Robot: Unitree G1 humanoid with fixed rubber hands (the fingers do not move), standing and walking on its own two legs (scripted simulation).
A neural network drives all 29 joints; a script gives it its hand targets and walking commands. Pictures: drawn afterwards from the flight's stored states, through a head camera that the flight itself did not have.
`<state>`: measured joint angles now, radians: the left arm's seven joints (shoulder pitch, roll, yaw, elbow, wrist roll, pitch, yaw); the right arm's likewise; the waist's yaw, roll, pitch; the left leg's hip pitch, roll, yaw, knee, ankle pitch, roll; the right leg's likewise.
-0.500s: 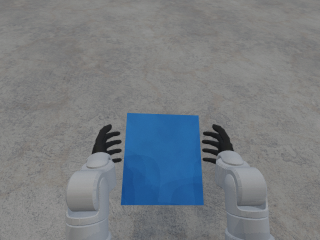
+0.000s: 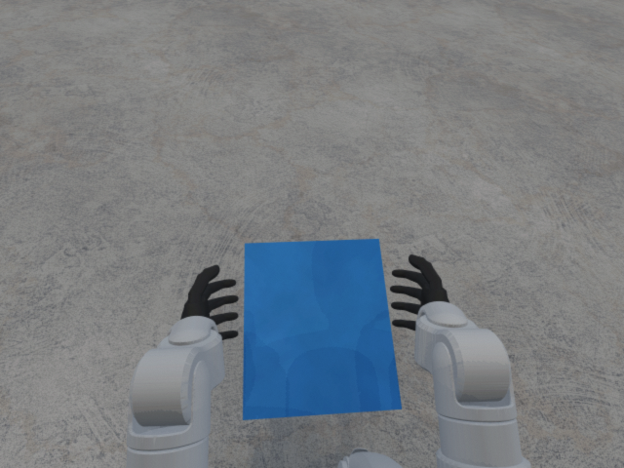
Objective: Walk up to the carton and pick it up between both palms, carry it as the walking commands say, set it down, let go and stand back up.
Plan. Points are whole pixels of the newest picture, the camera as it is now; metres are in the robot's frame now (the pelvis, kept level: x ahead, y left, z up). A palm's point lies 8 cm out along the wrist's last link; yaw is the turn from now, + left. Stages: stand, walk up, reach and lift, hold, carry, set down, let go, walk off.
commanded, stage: carry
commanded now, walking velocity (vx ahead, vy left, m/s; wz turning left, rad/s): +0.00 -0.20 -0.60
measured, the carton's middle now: (314, 328) +0.32 +0.01 -0.02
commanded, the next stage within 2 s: none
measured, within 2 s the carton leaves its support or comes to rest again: neither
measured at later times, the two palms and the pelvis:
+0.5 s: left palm (455, 361) +0.24 -0.15 +0.06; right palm out of the picture +0.15 -0.39 +0.07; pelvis -0.08 -0.18 -0.02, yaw -17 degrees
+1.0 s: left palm out of the picture +0.12 -0.39 +0.07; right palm out of the picture -0.05 -0.60 +0.06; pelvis -0.20 -0.32 -0.02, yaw -31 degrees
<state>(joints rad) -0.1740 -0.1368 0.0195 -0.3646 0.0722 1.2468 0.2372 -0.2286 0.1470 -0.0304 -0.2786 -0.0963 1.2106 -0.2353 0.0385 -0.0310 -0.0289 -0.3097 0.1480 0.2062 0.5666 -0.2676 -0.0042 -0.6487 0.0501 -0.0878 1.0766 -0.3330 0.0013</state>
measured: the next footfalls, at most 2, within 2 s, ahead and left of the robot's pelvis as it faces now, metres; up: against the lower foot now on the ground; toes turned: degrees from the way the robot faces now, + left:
right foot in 0.22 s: +0.07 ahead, -0.28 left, +0.00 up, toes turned -15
left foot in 0.50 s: +0.01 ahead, -0.11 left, +0.00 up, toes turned -8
